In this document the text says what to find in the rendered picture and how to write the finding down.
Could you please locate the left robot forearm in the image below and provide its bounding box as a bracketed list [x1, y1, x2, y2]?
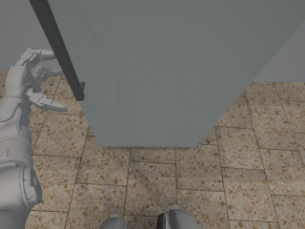
[0, 96, 33, 172]

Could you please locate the left robot hand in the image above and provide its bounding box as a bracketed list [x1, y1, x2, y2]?
[5, 48, 68, 113]

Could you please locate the fridge door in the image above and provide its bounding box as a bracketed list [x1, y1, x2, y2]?
[48, 0, 305, 147]

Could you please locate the robot left upper arm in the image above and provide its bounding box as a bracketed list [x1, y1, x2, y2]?
[0, 166, 43, 229]

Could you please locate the robot thigh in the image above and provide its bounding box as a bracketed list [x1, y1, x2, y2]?
[99, 217, 127, 229]
[163, 209, 200, 229]

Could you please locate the left robot thigh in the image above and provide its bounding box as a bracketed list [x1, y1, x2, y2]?
[99, 217, 127, 229]

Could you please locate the right robot thigh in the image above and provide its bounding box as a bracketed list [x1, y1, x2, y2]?
[163, 209, 200, 229]

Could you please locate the handle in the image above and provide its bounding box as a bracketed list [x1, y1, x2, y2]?
[29, 0, 85, 101]

